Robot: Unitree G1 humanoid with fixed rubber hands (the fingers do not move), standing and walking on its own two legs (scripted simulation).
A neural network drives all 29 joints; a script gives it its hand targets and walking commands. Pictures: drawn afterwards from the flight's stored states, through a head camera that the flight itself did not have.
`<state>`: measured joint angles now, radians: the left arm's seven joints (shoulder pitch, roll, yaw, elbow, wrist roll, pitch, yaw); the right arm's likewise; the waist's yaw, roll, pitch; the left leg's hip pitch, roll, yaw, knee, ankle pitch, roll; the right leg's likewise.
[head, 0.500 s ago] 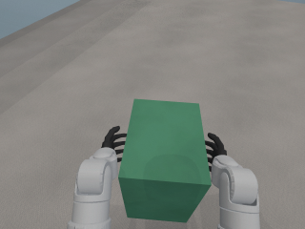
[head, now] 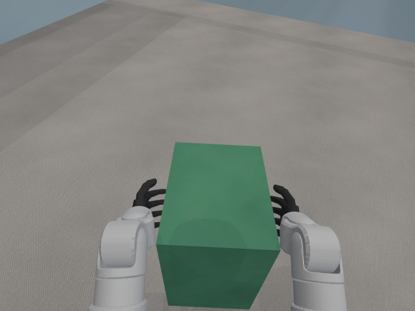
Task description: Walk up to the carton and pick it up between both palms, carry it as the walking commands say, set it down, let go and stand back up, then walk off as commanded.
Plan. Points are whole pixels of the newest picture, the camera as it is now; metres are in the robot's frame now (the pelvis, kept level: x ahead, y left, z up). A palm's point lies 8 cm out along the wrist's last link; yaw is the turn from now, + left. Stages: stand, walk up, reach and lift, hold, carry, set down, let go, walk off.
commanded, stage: carry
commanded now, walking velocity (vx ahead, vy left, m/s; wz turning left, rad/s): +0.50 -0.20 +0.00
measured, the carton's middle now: (213, 228) +0.31 +0.00 -0.01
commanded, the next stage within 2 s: none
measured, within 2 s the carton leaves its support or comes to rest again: neither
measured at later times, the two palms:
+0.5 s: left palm (194, 116) +0.59 +0.05 +0.06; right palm (291, 120) +0.60 -0.21 +0.06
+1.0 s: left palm (203, 55) +0.91 +0.03 +0.08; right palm (279, 59) +0.91 -0.23 +0.09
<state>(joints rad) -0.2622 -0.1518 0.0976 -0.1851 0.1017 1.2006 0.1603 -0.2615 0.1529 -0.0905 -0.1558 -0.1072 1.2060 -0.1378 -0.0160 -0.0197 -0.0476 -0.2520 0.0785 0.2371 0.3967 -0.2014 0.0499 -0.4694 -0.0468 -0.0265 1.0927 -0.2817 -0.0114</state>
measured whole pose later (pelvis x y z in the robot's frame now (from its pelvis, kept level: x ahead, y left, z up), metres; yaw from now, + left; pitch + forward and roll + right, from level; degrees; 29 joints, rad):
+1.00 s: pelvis +0.62 -0.10 +0.01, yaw +0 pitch +4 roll -4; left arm -0.26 -0.15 0.06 -0.26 0.11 1.20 0.17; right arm -0.24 0.15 -0.09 -0.23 -0.08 1.19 -0.14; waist -0.02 -0.01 -0.03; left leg -0.10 0.11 0.22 0.26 -0.21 0.01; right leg -0.61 -0.09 -0.06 0.81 -0.16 0.01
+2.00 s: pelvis +1.25 -0.22 -0.02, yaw +1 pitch +3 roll -2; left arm -0.29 -0.16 0.07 -0.27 0.11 1.19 0.16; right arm -0.28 0.16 -0.11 -0.27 -0.10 1.21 -0.13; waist 0.01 0.02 -0.01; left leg -0.12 0.16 0.16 0.66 -0.49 -0.07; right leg -0.43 -0.02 -0.20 0.42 -0.03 -0.06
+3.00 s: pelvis +1.37 -0.20 -0.02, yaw +2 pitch +3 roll +0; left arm -0.24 -0.15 0.10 0.00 0.15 0.97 0.12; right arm -0.24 0.15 -0.08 0.02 -0.15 0.99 -0.12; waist 0.00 0.00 -0.10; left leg -0.25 0.01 0.13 0.54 -0.34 0.03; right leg -0.31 -0.09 -0.16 0.58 -0.31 0.01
